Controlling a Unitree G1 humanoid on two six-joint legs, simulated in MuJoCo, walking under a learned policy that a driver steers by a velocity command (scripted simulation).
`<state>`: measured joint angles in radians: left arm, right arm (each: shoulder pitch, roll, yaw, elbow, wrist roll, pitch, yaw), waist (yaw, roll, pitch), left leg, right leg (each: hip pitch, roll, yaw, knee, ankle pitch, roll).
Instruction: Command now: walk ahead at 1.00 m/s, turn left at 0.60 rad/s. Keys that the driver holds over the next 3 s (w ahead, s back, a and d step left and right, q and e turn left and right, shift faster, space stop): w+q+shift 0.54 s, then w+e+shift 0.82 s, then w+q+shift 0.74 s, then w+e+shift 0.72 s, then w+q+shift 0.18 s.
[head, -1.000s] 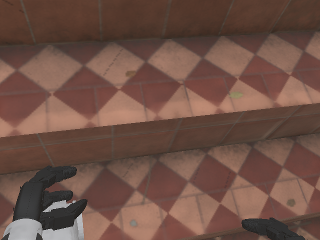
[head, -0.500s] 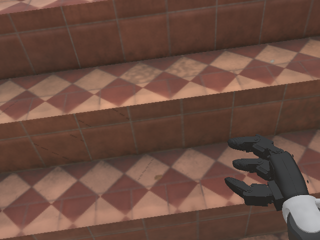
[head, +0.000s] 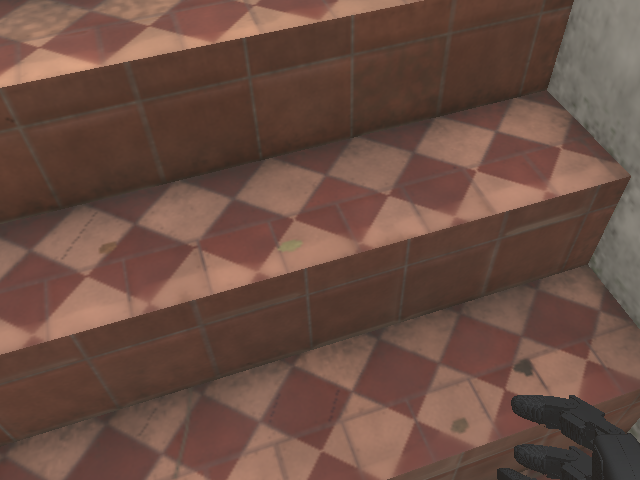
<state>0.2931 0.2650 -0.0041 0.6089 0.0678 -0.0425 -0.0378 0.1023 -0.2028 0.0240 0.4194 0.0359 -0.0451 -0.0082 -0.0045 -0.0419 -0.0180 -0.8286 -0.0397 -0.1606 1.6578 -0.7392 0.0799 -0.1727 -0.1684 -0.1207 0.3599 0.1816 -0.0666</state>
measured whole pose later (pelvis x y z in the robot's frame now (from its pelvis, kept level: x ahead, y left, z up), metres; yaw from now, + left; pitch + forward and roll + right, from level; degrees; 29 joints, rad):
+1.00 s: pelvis +0.29 +0.09 +0.24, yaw +19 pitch +7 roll -7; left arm -0.06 0.12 -0.12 0.58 0.01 -0.06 -0.08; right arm 0.52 -0.17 0.05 1.12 0.00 -0.05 -0.04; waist 0.02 0.05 -0.17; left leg -0.09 0.07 0.05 0.28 0.10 0.15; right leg -0.87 0.09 -0.24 1.33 -0.69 -0.13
